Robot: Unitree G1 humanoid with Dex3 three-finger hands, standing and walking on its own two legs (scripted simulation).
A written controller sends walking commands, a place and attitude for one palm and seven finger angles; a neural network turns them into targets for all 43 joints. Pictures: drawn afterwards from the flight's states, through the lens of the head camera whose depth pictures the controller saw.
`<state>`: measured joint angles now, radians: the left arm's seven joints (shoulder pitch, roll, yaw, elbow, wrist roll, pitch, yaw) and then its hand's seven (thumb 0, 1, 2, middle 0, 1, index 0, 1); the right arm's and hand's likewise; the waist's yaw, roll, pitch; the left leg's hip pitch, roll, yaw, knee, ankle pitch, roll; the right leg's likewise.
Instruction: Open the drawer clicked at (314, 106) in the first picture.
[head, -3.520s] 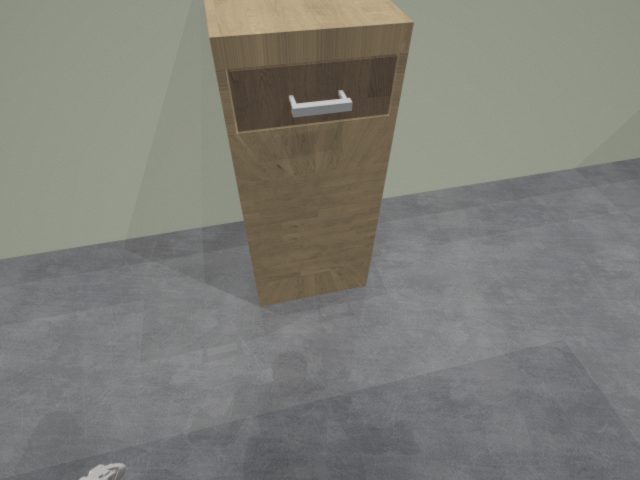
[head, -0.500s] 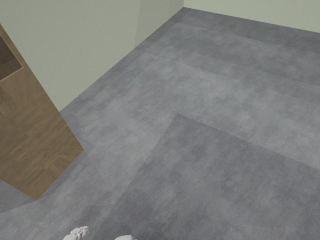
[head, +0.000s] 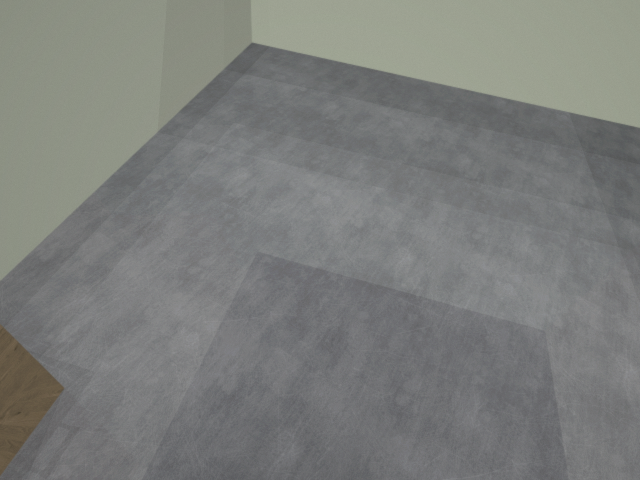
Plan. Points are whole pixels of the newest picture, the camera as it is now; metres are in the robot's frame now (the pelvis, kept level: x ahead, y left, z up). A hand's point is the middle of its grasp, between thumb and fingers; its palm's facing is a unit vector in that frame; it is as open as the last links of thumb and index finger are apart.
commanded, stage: walk to a spot facing it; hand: left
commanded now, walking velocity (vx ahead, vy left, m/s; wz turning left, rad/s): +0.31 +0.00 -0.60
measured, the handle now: out of the picture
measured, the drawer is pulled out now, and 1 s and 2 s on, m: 0.00 0.00 0.00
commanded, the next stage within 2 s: turn to face it in 0.54 s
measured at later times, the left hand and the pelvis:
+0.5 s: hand (297, 333) +0.40 +0.07 -0.18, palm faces -0.34 -0.93 -0.17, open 7.4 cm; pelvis +0.19 -0.05 -0.03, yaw -18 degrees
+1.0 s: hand (273, 321) +0.43 +0.11 -0.19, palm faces -0.23 -0.96 -0.18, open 7.4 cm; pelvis +0.35 -0.05 -0.01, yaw -19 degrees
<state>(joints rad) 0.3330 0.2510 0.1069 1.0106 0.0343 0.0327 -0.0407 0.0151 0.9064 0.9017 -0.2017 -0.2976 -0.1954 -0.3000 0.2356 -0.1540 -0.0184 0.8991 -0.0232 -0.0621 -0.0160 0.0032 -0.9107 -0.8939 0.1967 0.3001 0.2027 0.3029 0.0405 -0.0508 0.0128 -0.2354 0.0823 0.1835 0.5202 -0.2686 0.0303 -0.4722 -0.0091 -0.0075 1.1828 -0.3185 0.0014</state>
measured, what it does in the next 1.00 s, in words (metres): walks ahead, turning right: right foot, then left foot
